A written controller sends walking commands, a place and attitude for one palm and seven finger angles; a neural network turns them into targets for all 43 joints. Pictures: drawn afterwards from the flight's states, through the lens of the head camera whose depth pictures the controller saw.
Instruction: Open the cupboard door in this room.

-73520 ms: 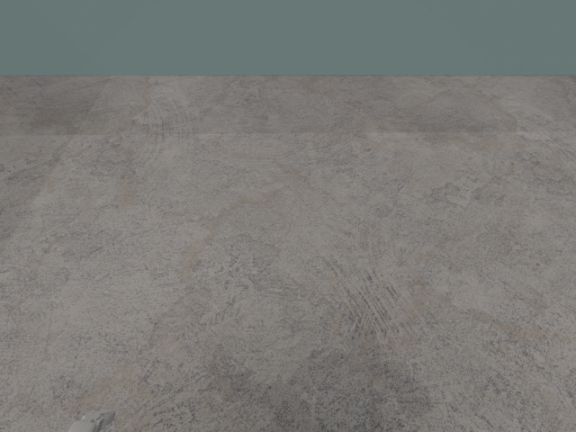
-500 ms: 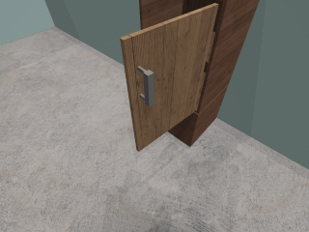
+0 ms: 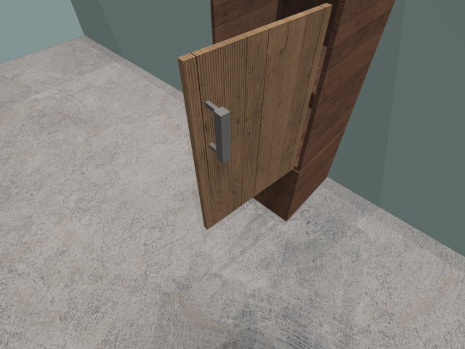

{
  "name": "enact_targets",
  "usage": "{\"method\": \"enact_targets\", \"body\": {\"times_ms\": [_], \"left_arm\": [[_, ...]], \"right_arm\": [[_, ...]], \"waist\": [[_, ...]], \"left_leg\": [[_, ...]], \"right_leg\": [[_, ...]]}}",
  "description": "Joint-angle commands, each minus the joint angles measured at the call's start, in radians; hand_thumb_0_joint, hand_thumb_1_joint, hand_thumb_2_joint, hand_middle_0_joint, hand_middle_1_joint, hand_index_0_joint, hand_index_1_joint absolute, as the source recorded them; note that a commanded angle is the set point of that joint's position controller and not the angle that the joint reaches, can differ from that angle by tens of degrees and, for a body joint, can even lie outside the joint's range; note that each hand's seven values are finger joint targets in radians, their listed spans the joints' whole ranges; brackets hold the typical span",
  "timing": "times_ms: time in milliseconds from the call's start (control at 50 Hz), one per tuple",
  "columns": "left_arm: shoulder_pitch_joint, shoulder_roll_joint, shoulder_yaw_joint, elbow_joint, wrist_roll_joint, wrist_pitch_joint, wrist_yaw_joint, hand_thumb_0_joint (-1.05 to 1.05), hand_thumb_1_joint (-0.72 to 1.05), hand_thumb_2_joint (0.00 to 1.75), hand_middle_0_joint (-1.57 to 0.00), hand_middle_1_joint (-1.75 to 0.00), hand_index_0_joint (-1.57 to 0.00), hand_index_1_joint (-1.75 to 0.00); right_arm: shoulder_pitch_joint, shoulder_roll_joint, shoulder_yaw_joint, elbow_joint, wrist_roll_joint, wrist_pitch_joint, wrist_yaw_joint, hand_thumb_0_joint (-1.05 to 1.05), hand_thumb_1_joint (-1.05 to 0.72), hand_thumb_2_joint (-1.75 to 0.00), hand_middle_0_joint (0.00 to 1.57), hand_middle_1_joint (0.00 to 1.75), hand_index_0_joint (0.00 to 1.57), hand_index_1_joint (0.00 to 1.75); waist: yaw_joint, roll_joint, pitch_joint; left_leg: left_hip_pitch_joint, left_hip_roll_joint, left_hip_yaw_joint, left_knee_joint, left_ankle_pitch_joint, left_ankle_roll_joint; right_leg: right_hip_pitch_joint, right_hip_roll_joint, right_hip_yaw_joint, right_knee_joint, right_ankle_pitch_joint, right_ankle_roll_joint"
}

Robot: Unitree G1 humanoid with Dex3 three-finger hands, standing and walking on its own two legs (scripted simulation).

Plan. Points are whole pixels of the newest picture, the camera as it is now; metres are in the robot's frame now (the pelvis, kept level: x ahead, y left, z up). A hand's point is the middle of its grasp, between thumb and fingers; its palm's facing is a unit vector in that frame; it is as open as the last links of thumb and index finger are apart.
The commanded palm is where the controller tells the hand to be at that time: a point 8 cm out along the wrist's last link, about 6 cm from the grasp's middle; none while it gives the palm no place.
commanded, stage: look to check the result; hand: left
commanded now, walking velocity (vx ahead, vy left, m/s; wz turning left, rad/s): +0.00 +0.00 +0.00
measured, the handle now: (217, 132) +0.54 +0.07 +0.06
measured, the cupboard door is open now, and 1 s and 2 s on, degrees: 83 83 83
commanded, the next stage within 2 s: stand and wait in 0.20 s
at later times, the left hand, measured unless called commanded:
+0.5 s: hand out of the picture +0.00 +0.15 -0.17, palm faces +0.05 -0.98 -0.17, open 7.3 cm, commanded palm none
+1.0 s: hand out of the picture -0.01 +0.14 -0.17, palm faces +0.06 -0.98 -0.16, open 7.3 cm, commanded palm none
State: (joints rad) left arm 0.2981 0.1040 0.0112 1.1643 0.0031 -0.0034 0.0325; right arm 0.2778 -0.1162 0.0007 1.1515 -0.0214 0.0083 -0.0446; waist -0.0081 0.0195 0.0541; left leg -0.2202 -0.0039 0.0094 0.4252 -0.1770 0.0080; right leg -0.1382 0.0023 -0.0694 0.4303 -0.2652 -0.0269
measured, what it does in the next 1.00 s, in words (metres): stands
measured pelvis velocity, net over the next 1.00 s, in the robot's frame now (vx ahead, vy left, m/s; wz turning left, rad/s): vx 0.02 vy -0.01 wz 0.00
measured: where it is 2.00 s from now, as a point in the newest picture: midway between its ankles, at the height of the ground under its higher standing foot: outside the picture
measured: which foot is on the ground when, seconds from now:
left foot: down 0.00-1.00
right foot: down 0.00-1.00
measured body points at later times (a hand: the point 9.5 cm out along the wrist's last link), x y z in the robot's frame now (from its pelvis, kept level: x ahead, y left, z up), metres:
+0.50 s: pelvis +0.01 -0.01 +0.00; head +0.03 -0.01 +0.45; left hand +0.00 +0.20 -0.16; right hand +0.00 -0.21 -0.17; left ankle +0.03 +0.11 -0.74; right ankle -0.02 -0.10 -0.74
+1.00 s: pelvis +0.02 -0.01 +0.00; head +0.03 -0.02 +0.45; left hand -0.01 +0.20 -0.16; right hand +0.01 -0.22 -0.16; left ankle +0.03 +0.11 -0.74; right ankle -0.02 -0.10 -0.74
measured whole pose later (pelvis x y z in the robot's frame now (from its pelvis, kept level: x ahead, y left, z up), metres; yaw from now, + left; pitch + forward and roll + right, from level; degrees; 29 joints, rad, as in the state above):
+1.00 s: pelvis +0.02 -0.01 +0.00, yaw +0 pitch -2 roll +0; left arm 0.31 0.11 0.01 1.16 0.00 -0.01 0.03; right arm 0.27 -0.12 0.01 1.16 -0.02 0.00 -0.05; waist 0.00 0.01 0.05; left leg -0.17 0.01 0.00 0.40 -0.19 -0.01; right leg -0.08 0.02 -0.08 0.38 -0.27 -0.04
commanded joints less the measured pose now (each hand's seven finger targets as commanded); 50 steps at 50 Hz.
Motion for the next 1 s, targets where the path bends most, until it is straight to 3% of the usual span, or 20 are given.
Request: {"method": "enact_targets", "body": {"times_ms": [0,280,980], "left_arm": [[0.082,0.091,0.013,-0.010,0.001,-0.011,0.008,0.00,0.90,0.90,-0.20,-0.30,-0.20,-0.30],[0.078,0.097,0.014,-0.017,0.000,-0.015,0.009,0.00,0.90,0.90,-0.20,-0.30,-0.20,-0.30],[0.100,0.098,0.011,-0.014,-0.001,-0.019,0.009,0.00,0.90,0.90,-0.20,-0.30,-0.20,-0.30]], "right_arm": [[0.076,-0.076,-0.010,-0.012,0.001,-0.006,0.000,0.00,-0.90,-0.90,0.20,0.30,0.20,0.30],[0.069,-0.081,-0.009,-0.007,0.002,-0.011,-0.003,0.00,-0.90,-0.90,0.20,0.30,0.20,0.30],[0.073,-0.087,-0.006,-0.003,0.004,-0.011,-0.007,0.00,-0.90,-0.90,0.20,0.30,0.20,0.30]], "waist": [[0.001,-0.015,0.038],[0.003,-0.018,0.026],[0.006,-0.022,0.042]], "left_leg": [[0.025,0.084,-0.076,-0.068,0.072,0.025],[0.040,0.088,-0.073,-0.066,0.134,0.024],[0.054,0.090,-0.070,-0.069,0.136,0.023]], "right_leg": [[-0.068,-0.107,0.092,-0.119,0.053,-0.017],[-0.025,-0.109,0.089,-0.124,0.126,-0.015],[-0.015,-0.107,0.088,-0.141,0.149,-0.014]]}}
